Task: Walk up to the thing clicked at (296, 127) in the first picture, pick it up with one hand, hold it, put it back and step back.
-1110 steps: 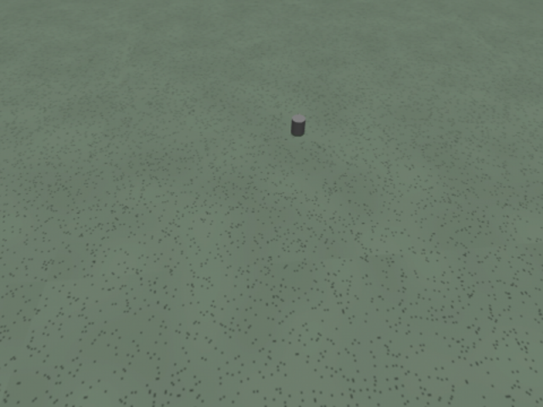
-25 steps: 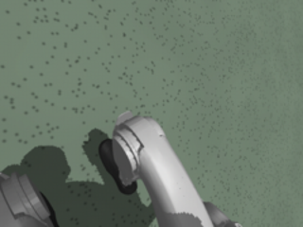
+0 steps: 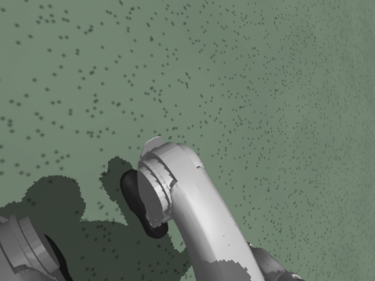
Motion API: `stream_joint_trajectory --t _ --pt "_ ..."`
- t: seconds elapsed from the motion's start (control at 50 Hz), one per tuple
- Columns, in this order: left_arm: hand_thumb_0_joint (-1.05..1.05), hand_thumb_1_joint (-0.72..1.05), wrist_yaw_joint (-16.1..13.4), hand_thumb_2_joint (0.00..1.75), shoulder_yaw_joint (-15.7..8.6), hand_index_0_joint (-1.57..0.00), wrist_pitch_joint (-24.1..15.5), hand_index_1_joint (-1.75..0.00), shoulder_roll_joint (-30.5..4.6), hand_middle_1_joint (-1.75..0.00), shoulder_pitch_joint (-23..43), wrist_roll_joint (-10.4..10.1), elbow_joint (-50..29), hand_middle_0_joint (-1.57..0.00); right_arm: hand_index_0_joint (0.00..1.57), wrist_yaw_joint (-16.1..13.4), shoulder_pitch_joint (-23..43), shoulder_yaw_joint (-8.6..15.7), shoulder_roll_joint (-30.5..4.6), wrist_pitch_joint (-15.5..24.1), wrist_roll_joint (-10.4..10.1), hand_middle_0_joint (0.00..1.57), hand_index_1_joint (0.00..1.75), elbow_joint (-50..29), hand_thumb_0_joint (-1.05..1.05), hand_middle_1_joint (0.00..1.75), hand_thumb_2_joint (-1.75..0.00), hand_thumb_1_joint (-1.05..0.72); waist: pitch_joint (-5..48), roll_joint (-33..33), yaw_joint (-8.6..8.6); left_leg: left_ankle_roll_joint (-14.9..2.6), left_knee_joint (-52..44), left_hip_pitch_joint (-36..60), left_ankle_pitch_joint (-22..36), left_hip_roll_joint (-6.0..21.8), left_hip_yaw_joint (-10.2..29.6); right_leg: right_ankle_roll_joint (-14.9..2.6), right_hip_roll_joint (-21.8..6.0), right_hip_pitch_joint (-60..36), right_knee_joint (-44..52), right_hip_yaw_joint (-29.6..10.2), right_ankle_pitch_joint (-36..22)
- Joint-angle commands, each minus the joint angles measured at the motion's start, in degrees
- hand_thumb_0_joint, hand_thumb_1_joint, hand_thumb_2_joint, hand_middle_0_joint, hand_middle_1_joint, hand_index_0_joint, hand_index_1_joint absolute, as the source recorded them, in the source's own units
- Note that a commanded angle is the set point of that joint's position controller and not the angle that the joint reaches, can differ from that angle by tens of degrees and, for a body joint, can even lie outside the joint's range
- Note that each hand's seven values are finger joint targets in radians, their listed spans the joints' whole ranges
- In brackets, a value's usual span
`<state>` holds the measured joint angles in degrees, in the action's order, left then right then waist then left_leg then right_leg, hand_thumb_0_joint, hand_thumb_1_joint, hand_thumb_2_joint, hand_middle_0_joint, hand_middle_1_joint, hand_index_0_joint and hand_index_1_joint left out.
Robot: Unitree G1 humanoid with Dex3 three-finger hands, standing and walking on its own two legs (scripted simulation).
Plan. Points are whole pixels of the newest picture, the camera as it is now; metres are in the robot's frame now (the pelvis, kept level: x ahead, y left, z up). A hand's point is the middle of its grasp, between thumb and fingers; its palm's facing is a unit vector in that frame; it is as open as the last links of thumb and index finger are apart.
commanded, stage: close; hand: left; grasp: from above
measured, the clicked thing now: out of the picture +0.55 +0.34 -0.28
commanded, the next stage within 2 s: settle in 0.90 s
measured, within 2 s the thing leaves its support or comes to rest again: leaves its support in 1.40 s
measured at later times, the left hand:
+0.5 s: hand out of the picture +0.52 +0.32 -0.25, palm faces -0.42 -0.15 -0.89, open 10.9 cm
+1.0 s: hand out of the picture +0.52 +0.33 -0.25, palm faces -0.42 -0.14 -0.89, open 10.1 cm
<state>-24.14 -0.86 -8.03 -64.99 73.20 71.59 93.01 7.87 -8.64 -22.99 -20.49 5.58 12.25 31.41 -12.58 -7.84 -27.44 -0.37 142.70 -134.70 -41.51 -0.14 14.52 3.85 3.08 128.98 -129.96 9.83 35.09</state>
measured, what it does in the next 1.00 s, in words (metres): stands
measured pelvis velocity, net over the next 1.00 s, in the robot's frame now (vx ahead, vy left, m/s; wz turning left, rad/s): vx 0.00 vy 0.00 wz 0.00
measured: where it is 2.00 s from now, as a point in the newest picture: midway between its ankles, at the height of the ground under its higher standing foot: (108, 247)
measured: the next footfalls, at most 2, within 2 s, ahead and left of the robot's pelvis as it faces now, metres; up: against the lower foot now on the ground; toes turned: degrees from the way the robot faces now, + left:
none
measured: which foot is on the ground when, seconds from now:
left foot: down 0.00-1.00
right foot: down 0.00-1.00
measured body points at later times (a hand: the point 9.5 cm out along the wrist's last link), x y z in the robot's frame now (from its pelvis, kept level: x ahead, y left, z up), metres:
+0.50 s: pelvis +0.00 +0.00 +0.00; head +0.31 +0.14 +0.30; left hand +0.53 +0.33 -0.20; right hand +0.02 -0.24 -0.04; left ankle +0.06 +0.12 -0.29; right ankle +0.13 -0.12 -0.29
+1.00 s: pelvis +0.00 +0.00 +0.00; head +0.31 +0.13 +0.30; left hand +0.54 +0.33 -0.19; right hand +0.02 -0.24 -0.04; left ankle +0.06 +0.12 -0.29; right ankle +0.13 -0.12 -0.29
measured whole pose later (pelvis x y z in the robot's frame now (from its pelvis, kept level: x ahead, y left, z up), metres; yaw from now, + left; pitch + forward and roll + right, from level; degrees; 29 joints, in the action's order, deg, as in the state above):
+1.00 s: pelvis +0.00 +0.00 +0.00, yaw +0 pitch +31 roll -17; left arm -24.3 0.5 -8.0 -65.9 74.4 70.8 93.8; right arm 6.8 -7.8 -24.6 -20.8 4.5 12.3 30.1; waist -13.4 -7.8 -27.7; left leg -1.2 142.6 -134.7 -40.9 0.1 14.3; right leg 4.2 3.0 128.5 -129.5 9.8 34.5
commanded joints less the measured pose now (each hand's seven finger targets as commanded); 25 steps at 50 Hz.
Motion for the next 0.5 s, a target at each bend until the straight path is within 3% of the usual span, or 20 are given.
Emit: stream_joint_trajectory --t 0.0,0.04,0.08,0.18,0.22,0.3,0.34,0.36,0.4,0.46,0.48 --pt "0.00 -0.35 -1.6 1.01 -0.1 -0.18 0.2 -1.09 -9.0 -1.09 13.0 -0.7 -5.1 -0.18 0.20 -0.1 -13.1 5.7 -19.3 -0.8 -0.1 0.20 0.30 2.4 0.00 0.30 -0.90 -0.90 37.1 34.5 -4.46 0.37 -13.8 28.2 17.3 3.1 -4.4 -5.52 1.4 -24.2 9.5 5.6 -15.0" --pt "0.00 -0.32 -1.4 1.01 0.0 -0.20 0.2 -1.07 -8.4 -1.08 13.4 -1.1 -6.9 -0.20 0.20 -0.2 -12.8 5.5 -19.5 -0.8 -0.2 0.20 0.30 2.1 0.00 0.30 -0.90 -0.90 36.8 34.2 -4.77 0.47 -13.9 29.5 18.1 3.1 -3.9 -5.35 1.1 -22.9 9.8 5.7 -15.4" --pt "0.00 -0.29 -1.7 1.01 -0.4 -0.22 0.0 -1.08 -10.2 -1.09 14.5 -1.2 -7.5 -0.22 0.20 -0.5 -12.8 5.9 -19.4 -1.0 -0.3 0.20 0.30 2.1 0.00 0.30 -0.90 -0.90 38.1 35.0 -4.43 0.45 -14.8 29.9 16.9 3.2 -4.0 -5.29 1.3 -24.6 9.9 5.6 -14.8" --pt "0.00 -0.22 -1.5 1.01 0.7 -0.27 -0.1 -1.09 -8.6 -1.10 12.6 -1.3 -4.7 -0.26 0.20 -0.6 -12.7 5.5 -19.3 -0.9 -0.2 0.20 0.30 2.2 0.00 0.30 -0.90 -0.90 35.5 32.2 -4.61 0.04 -14.2 26.4 15.3 2.9 -4.5 -5.21 1.5 -25.1 10.3 5.5 -14.0" --pt "0.00 -0.20 -1.7 0.99 -0.8 -0.29 -0.1 -1.09 -10.5 -1.11 14.0 -0.9 -7.0 -0.27 0.20 -0.5 -13.2 5.6 -19.4 -0.9 -0.2 0.20 0.30 2.3 0.00 0.30 -0.90 -0.90 38.7 35.1 -3.99 0.73 -14.8 30.6 18.3 3.4 -3.6 -5.42 1.1 -24.3 9.5 5.9 -15.5" --pt "0.00 -0.13 -1.7 0.98 0.9 -0.34 0.2 -1.08 -8.3 -1.11 12.5 -1.0 -3.8 -0.31 0.20 -0.6 -12.1 5.4 -19.5 -1.3 -0.2 0.20 0.30 1.6 0.00 0.30 -0.90 -0.90 36.2 33.0 -5.05 0.37 -14.9 28.6 15.9 3.3 -3.5 -5.38 1.4 -23.9 9.8 5.9 -14.1" --pt "0.00 -0.09 -1.9 0.97 0.5 -0.36 0.2 -1.09 -8.9 -1.13 13.0 -0.9 -3.8 -0.32 0.20 -0.7 -12.3 5.4 -19.5 -1.2 -0.2 0.20 0.30 1.8 0.00 0.30 -0.90 -0.90 35.5 33.6 -4.36 0.57 -15.3 27.7 14.9 3.1 -3.5 -5.54 1.4 -23.4 9.8 6.0 -13.4" --pt "0.00 -0.08 -1.9 0.96 -0.3 -0.37 0.1 -1.09 -9.7 -1.12 13.5 -0.8 -5.8 -0.33 0.20 -0.7 -12.3 5.3 -19.5 -1.3 -0.1 0.20 0.30 2.1 0.00 0.30 -0.90 -0.90 36.2 35.8 -3.79 1.00 -15.5 29.5 16.3 3.4 -3.0 -5.66 1.1 -21.9 9.4 6.1 -13.8" --pt "0.00 -0.05 -1.4 0.95 0.7 -0.39 0.4 -1.07 -8.1 -1.11 11.4 -0.9 -4.2 -0.36 0.20 -0.5 -12.5 5.0 -19.1 -1.3 -0.1 0.20 0.30 2.0 0.00 0.30 -0.90 -0.90 35.6 35.2 -4.46 0.82 -15.4 30.8 17.4 3.5 -3.0 -5.34 1.2 -22.0 9.6 6.0 -14.4" --pt "0.00 0.00 -1.9 0.94 1.2 -0.43 0.3 -1.08 -8.3 -1.13 13.4 -1.1 -5.2 -0.38 0.20 -0.7 -11.8 5.5 -19.3 -1.4 -0.2 0.20 0.30 1.6 0.00 0.30 -0.90 -0.90 36.4 34.3 -4.34 0.50 -15.3 29.5 15.9 3.3 -3.2 -5.49 1.4 -22.8 9.6 5.9 -13.9" --pt "0.00 0.02 -1.7 0.96 0.7 -0.44 0.5 -1.10 -7.8 -1.15 13.8 -0.9 -6.2 -0.39 0.20 -0.6 -12.2 5.2 -19.6 -1.4 -0.2 0.20 0.30 1.8 0.00 0.30 -0.90 -0.90 36.5 35.2 -4.71 0.87 -14.9 30.7 18.2 3.5 -2.6 -5.52 0.9 -21.4 9.2 6.0 -15.2"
